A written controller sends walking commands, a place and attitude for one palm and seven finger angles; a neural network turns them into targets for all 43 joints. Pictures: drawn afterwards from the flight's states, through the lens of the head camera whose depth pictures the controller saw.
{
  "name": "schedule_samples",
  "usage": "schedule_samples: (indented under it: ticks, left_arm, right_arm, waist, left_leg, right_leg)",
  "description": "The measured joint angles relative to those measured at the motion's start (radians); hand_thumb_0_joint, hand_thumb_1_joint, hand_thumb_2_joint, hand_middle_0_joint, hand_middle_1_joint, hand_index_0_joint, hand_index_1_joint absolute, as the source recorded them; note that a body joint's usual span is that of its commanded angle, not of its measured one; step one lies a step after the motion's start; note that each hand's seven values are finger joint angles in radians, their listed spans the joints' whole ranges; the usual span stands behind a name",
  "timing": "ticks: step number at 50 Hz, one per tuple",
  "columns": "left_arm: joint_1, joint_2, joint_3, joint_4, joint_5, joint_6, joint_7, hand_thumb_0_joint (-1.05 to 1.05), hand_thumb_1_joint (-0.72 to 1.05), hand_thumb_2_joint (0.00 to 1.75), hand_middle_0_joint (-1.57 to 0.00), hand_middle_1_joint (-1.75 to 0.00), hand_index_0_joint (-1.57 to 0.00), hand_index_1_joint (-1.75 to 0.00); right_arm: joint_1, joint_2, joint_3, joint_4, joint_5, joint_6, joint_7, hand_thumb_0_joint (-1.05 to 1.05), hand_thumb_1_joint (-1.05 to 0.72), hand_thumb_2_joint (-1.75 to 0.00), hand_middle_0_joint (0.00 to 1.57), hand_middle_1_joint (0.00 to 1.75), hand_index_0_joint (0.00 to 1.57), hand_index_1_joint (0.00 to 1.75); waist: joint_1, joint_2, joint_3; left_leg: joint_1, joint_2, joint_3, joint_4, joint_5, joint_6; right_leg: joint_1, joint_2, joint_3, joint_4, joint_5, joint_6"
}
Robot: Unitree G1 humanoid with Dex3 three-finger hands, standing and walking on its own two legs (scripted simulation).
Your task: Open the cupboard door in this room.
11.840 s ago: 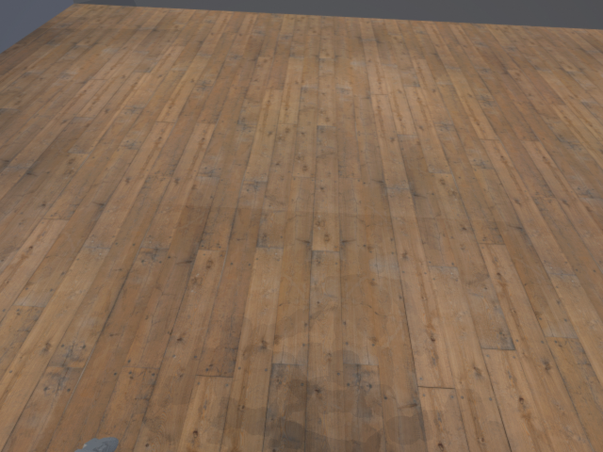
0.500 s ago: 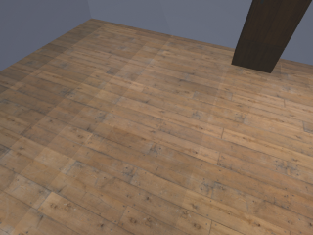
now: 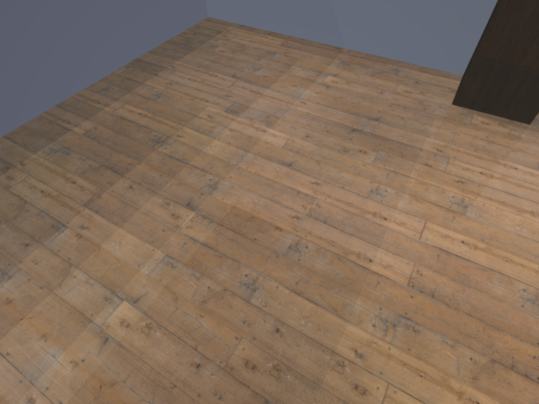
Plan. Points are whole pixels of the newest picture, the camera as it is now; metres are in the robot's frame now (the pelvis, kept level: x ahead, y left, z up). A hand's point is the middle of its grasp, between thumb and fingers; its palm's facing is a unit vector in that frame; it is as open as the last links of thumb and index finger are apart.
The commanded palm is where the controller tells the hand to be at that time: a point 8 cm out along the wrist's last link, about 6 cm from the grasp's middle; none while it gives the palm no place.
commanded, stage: turn or walk to find it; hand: left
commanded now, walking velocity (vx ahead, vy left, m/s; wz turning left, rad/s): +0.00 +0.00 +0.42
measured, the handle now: out of the picture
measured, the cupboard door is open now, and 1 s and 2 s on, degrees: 0 0 0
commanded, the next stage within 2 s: none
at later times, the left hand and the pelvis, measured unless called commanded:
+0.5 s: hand out of the picture -0.05 +0.25 -0.18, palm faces +0.27 -0.93 -0.26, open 7.4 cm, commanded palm none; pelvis -0.03 +0.03 +0.00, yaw +13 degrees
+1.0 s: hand out of the picture -0.06 +0.17 -0.15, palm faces +0.44 -0.86 -0.26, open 7.4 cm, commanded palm none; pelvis -0.04 -0.02 +0.01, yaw +27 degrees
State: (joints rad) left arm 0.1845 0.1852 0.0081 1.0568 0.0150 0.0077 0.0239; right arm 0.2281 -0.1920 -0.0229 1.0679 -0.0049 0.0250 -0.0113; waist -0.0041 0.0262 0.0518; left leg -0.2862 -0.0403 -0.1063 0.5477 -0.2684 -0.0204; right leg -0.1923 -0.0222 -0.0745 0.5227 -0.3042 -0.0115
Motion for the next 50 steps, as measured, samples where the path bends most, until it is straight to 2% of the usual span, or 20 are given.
schedule_samples:
  ticks: [2,5,8,13,16,17,18,20,22,25,31,34,36,37,38,40,42,44,47,50]
  left_arm:
    - [0.023,-0.008,0.004,-0.001,0.004,-0.001,-0.001,0.00,0.90,0.90,-0.20,-0.30,-0.20,-0.30]
    - [0.043,-0.017,0.008,-0.002,0.010,0.001,-0.001,0.00,0.90,0.90,-0.20,-0.30,-0.20,-0.30]
    - [0.057,-0.018,0.011,-0.007,0.016,0.001,0.000,0.00,0.90,0.90,-0.20,-0.30,-0.20,-0.30]
    - [0.072,0.001,0.023,-0.017,0.022,0.001,-0.002,0.00,0.90,0.90,-0.20,-0.30,-0.20,-0.30]
    - [0.081,0.022,0.031,-0.018,0.017,0.007,-0.004,0.00,0.90,0.90,-0.20,-0.30,-0.20,-0.30]
    - [0.085,0.030,0.034,-0.021,0.013,0.013,-0.006,0.00,0.90,0.90,-0.20,-0.30,-0.20,-0.30]
    - [0.081,0.043,0.037,-0.021,0.010,0.022,-0.005,0.00,0.90,0.90,-0.20,-0.30,-0.20,-0.30]
    - [0.069,0.063,0.043,-0.020,0.009,0.045,0.001,0.01,0.90,0.90,-0.20,-0.30,-0.20,-0.30]
    - [0.053,0.075,0.049,-0.021,0.009,0.053,0.000,0.01,0.90,0.90,-0.20,-0.30,-0.20,-0.30]
    - [0.030,0.084,0.053,-0.038,0.007,0.048,-0.006,0.01,0.90,0.90,-0.20,-0.30,-0.20,-0.30]
    - [-0.015,0.074,0.049,-0.083,0.004,0.044,-0.009,0.01,0.91,0.90,-0.20,-0.30,-0.20,-0.30]
    - [-0.033,0.058,0.043,-0.103,0.001,0.038,-0.009,0.01,0.91,0.90,-0.20,-0.30,-0.20,-0.30]
    - [-0.037,0.047,0.038,-0.116,-0.001,0.026,-0.010,0.01,0.90,0.90,-0.20,-0.30,-0.20,-0.30]
    - [-0.033,0.043,0.036,-0.124,0.000,0.017,-0.011,0.00,0.90,0.90,-0.20,-0.30,-0.20,-0.30]
    - [-0.034,0.031,0.034,-0.125,0.005,0.007,-0.008,0.00,0.90,0.90,-0.20,-0.30,-0.20,-0.30]
    - [-0.026,0.011,0.027,-0.132,0.009,0.000,-0.008,0.00,0.90,0.90,-0.20,-0.30,-0.20,-0.30]
    - [-0.012,-0.004,0.023,-0.136,0.009,0.000,-0.007,0.00,0.90,0.90,-0.20,-0.30,-0.20,-0.30]
    - [0.002,-0.016,0.020,-0.131,0.010,0.003,-0.006,0.00,0.90,0.90,-0.20,-0.30,-0.20,-0.30]
    - [0.019,-0.026,0.018,-0.119,0.011,0.005,-0.004,0.00,0.90,0.90,-0.20,-0.30,-0.20,-0.30]
    - [0.033,-0.027,0.018,-0.109,0.013,0.003,-0.003,0.00,0.90,0.90,-0.20,-0.30,-0.20,-0.30]
  right_arm:
    - [0.001,-0.008,-0.011,0.000,-0.004,0.016,0.002,0.00,-0.92,-0.89,0.21,0.30,0.21,0.30]
    - [-0.010,-0.026,-0.027,-0.003,-0.003,0.029,0.005,0.00,-0.91,-0.89,0.20,0.30,0.20,0.30]
    - [-0.026,-0.041,-0.035,-0.009,-0.001,0.036,0.009,0.00,-0.91,-0.90,0.20,0.30,0.20,0.30]
    - [-0.064,-0.049,-0.032,-0.029,0.002,0.036,0.015,0.00,-0.91,-0.90,0.20,0.30,0.20,0.30]
    - [-0.082,-0.051,-0.025,-0.051,0.000,0.021,0.019,0.00,-0.91,-0.90,0.20,0.30,0.20,0.30]
    - [-0.085,-0.053,-0.025,-0.060,-0.003,0.013,0.020,0.00,-0.91,-0.90,0.20,0.30,0.20,0.30]
    - [-0.093,-0.046,-0.025,-0.065,-0.005,0.007,0.021,0.00,-0.91,-0.90,0.20,0.30,0.20,0.30]
    - [-0.102,-0.032,-0.019,-0.076,-0.008,-0.003,0.018,0.00,-0.91,-0.90,0.20,0.30,0.20,0.30]
    - [-0.102,-0.020,-0.014,-0.083,-0.011,-0.008,0.011,0.00,-0.91,-0.90,0.20,0.30,0.20,0.30]
    - [-0.099,-0.008,-0.007,-0.088,-0.010,-0.010,0.007,0.00,-0.91,-0.89,0.20,0.30,0.20,0.30]
    - [-0.081,0.002,-0.009,-0.098,-0.013,-0.002,0.013,0.00,-0.91,-0.89,0.20,0.30,0.21,0.30]
    - [-0.066,-0.003,-0.017,-0.100,-0.016,0.007,0.016,0.00,-0.90,-0.89,0.21,0.30,0.21,0.30]
    - [-0.053,-0.011,-0.023,-0.100,-0.015,0.013,0.018,0.00,-0.90,-0.89,0.21,0.30,0.21,0.30]
    - [-0.044,-0.014,-0.026,-0.101,-0.012,0.016,0.019,0.00,-0.90,-0.89,0.21,0.30,0.21,0.30]
    - [-0.041,-0.024,-0.032,-0.099,-0.009,0.020,0.019,0.00,-0.90,-0.89,0.21,0.30,0.21,0.30]
    - [-0.032,-0.038,-0.043,-0.094,-0.009,0.035,0.018,0.00,-0.91,-0.89,0.20,0.30,0.21,0.30]
    - [-0.027,-0.050,-0.053,-0.085,-0.012,0.049,0.023,0.00,-0.91,-0.89,0.20,0.30,0.20,0.30]
    - [-0.023,-0.061,-0.060,-0.079,-0.014,0.053,0.028,0.00,-0.91,-0.89,0.20,0.30,0.20,0.30]
    - [-0.012,-0.068,-0.062,-0.072,-0.015,0.054,0.031,0.00,-0.91,-0.90,0.20,0.30,0.20,0.30]
    - [-0.007,-0.066,-0.058,-0.060,-0.014,0.058,0.031,0.00,-0.91,-0.90,0.20,0.30,0.20,0.30]
  waist:
    - [0.001,-0.005,-0.004]
    - [0.003,-0.010,0.009]
    - [0.006,-0.019,0.025]
    - [0.025,-0.046,0.045]
    - [0.028,-0.055,0.045]
    - [0.027,-0.054,0.040]
    - [0.032,-0.070,0.043]
    - [0.037,-0.081,0.046]
    - [0.036,-0.077,0.043]
    - [0.033,-0.066,0.036]
    - [0.015,-0.043,0.025]
    - [-0.001,-0.024,0.021]
    - [-0.008,-0.012,0.016]
    - [-0.008,-0.009,0.010]
    - [-0.010,0.010,0.013]
    - [-0.015,0.024,0.015]
    - [-0.012,0.024,0.017]
    - [-0.015,0.025,0.020]
    - [-0.017,0.018,0.021]
    - [-0.010,0.002,0.025]
  left_leg:
    - [-0.039,0.007,0.040,0.129,-0.107,-0.001]
    - [-0.093,0.028,0.087,0.330,-0.172,-0.008]
    - [-0.103,0.050,0.117,0.390,-0.189,-0.019]
    - [-0.050,0.069,0.149,0.266,-0.189,-0.024]
    - [0.025,0.076,0.171,0.069,-0.065,-0.017]
    - [0.039,0.076,0.169,0.023,-0.029,0.000]
    - [0.030,0.064,0.171,0.036,-0.039,0.016]
    - [0.025,0.056,0.166,0.047,-0.059,0.034]
    - [0.033,0.054,0.150,0.019,-0.045,0.039]
    - [0.049,0.049,0.127,-0.035,-0.006,0.040]
    - [0.052,0.034,0.087,-0.073,0.032,0.031]
    - [0.034,0.027,0.060,-0.057,0.033,0.018]
    - [0.014,0.022,0.042,-0.027,0.025,0.005]
    - [-0.003,0.016,0.035,-0.001,0.014,-0.004]
    - [-0.023,0.021,0.025,0.045,-0.011,-0.003]
    - [-0.086,0.009,0.027,0.223,-0.148,-0.002]
    - [-0.147,0.003,0.044,0.425,-0.173,-0.003]
    - [-0.184,0.015,0.059,0.558,-0.134,-0.012]
    - [-0.190,0.043,0.074,0.613,-0.097,-0.030]
    - [-0.153,0.064,0.086,0.548,-0.120,-0.043]
  right_leg:
    - [0.010,-0.011,-0.018,-0.006,-0.016,-0.015]
    - [0.024,-0.028,-0.046,-0.019,-0.012,-0.017]
    - [0.025,-0.048,-0.074,-0.020,-0.009,-0.010]
    - [0.000,-0.083,-0.111,0.005,-0.014,0.008]
    - [-0.028,-0.103,-0.138,0.059,-0.037,0.031]
    - [-0.049,-0.111,-0.143,0.097,-0.053,0.040]
    - [-0.076,-0.118,-0.120,0.160,-0.117,0.051]
    - [-0.138,-0.098,-0.054,0.317,-0.218,0.063]
    - [-0.189,-0.075,-0.013,0.444,-0.209,0.071]
    - [-0.229,-0.061,0.015,0.511,-0.161,0.083]
    - [-0.216,-0.050,0.040,0.402,-0.142,0.093]
    - [-0.168,-0.035,0.038,0.273,-0.133,0.088]
    - [-0.114,-0.025,0.029,0.141,-0.067,0.084]
    - [-0.081,-0.024,0.023,0.061,-0.017,0.077]
    - [-0.077,-0.016,0.008,0.054,0.002,0.051]
    - [-0.076,-0.023,-0.019,0.072,-0.004,0.003]
    - [-0.060,-0.035,-0.036,0.053,-0.001,-0.017]
    - [-0.043,-0.042,-0.055,0.022,0.014,-0.020]
    - [-0.029,-0.052,-0.083,-0.012,0.032,-0.020]
    - [-0.025,-0.066,-0.108,-0.026,0.039,-0.020]
